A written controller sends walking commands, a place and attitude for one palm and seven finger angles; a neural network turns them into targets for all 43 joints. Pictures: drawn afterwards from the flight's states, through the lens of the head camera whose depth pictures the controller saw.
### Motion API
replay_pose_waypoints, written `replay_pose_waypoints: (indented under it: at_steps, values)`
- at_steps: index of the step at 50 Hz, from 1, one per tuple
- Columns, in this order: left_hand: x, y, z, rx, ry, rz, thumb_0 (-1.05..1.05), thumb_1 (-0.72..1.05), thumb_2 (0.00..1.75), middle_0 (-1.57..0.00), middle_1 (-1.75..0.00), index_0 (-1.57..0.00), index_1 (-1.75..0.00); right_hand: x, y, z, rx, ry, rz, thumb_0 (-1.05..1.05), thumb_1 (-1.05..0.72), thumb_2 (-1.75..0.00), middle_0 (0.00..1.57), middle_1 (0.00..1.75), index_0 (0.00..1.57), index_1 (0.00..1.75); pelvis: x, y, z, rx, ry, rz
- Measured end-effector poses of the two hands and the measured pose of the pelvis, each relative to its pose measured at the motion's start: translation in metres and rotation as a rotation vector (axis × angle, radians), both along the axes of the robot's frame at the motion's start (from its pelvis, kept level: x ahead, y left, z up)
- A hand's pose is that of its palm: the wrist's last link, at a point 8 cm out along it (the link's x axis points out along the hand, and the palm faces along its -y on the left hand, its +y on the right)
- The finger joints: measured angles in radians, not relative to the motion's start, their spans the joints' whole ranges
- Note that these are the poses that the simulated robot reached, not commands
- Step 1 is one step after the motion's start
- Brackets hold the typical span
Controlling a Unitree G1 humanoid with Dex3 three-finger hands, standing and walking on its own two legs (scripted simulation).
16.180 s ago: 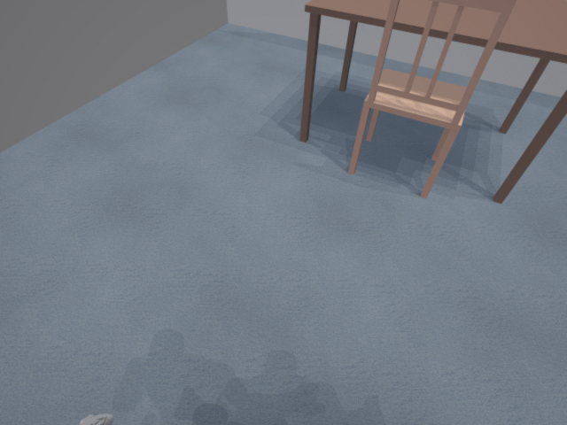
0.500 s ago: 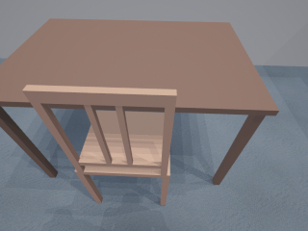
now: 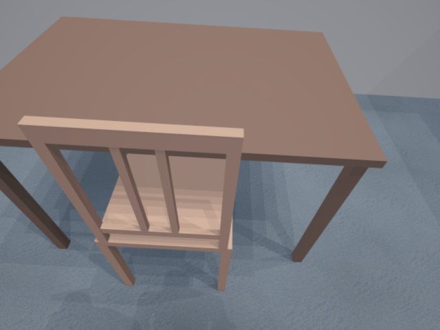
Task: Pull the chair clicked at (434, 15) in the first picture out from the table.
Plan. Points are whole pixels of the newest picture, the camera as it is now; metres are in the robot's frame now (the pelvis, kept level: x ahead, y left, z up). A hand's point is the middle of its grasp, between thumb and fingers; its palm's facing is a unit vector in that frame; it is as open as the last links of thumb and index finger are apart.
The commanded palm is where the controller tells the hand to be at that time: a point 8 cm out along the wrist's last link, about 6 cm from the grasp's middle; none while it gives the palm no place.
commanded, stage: look again from close up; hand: left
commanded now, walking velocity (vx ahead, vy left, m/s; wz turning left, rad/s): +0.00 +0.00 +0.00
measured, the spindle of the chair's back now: (133, 194) +0.42 +0.24 -0.07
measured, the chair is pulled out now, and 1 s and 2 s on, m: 0.00 0.00 0.00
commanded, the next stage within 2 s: raise the hand toward the chair's back in 0.14 s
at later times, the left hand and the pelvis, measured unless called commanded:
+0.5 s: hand (130, 282) +0.20 +0.17 -0.01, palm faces +0.16 -0.98 -0.08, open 8.0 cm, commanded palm +0.11 +0.22 -0.07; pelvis -0.04 -0.01 -0.03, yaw +1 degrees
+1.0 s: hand (141, 312) +0.17 +0.15 -0.07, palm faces -0.11 -0.99 +0.01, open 12.2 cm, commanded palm +0.13 +0.24 -0.05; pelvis -0.06 -0.02 -0.10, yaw +1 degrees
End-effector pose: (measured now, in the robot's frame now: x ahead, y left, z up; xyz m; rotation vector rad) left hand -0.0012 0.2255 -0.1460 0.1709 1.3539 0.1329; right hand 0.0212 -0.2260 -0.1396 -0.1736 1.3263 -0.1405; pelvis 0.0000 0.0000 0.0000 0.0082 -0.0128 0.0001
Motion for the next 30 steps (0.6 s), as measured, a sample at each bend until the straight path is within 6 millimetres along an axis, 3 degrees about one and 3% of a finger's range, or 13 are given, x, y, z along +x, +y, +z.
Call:
replay_pose_waypoints:
  at_steps: [13, 15, 18, 21, 23, 26, 30]
  values:
    - [-0.020, -0.010, -0.001, -0.012, 0.042, 0.005, 0.01, 0.91, 0.90, -0.20, -0.30, -0.20, -0.30, -0.013, -0.002, 0.000, 0.001, 0.034, -0.006, 0.01, -0.91, -0.90, 0.20, 0.30, 0.20, 0.30, -0.005, -0.003, 0.001, -0.007, 0.004, -0.001]
    - [0.006, -0.004, 0.018, 0.005, -0.119, 0.086, 0.02, 0.92, 0.89, -0.20, -0.30, -0.20, -0.30, -0.005, -0.005, 0.004, -0.012, -0.064, -0.007, 0.01, -0.91, -0.89, 0.20, 0.30, 0.20, 0.30, -0.008, -0.003, 0.000, -0.003, 0.007, -0.001]
    - [0.063, 0.013, 0.066, 0.095, -0.494, 0.115, 0.03, 0.93, 0.89, -0.20, -0.30, -0.20, -0.30, 0.017, -0.010, 0.007, -0.023, -0.266, -0.008, 0.01, -0.91, -0.89, 0.20, 0.30, 0.20, 0.30, -0.012, -0.002, -0.005, 0.012, 0.020, 0.012]
    - [0.122, 0.012, 0.115, 0.093, -0.840, 0.075, 0.03, 0.90, 0.87, -0.20, -0.29, -0.19, -0.29, 0.046, -0.017, 0.009, -0.028, -0.435, 0.011, 0.01, -0.91, -0.89, 0.20, 0.30, 0.20, 0.30, -0.022, -0.002, -0.012, 0.004, 0.043, 0.034]
    - [0.153, 0.006, 0.135, 0.063, -1.045, 0.018, 0.02, 0.86, 0.86, -0.19, -0.29, -0.19, -0.28, 0.064, -0.022, 0.013, -0.038, -0.530, 0.030, 0.01, -0.91, -0.89, 0.20, 0.30, 0.20, 0.30, -0.031, -0.005, -0.021, 0.000, 0.086, 0.036]
    - [0.175, -0.010, 0.140, -0.058, -1.276, -0.058, 0.02, 0.79, 0.83, -0.18, -0.28, -0.18, -0.28, 0.088, -0.033, 0.019, -0.060, -0.640, 0.071, 0.01, -0.91, -0.89, 0.20, 0.30, 0.20, 0.30, -0.043, -0.013, -0.040, 0.006, 0.160, 0.013]
    - [0.155, -0.029, 0.105, -0.207, -1.325, -0.146, 0.01, 0.70, 0.80, -0.18, -0.27, -0.17, -0.26, 0.112, -0.047, 0.025, -0.088, -0.740, 0.118, 0.01, -0.90, -0.89, 0.20, 0.30, 0.20, 0.30, -0.052, -0.023, -0.065, 0.005, 0.214, 0.005]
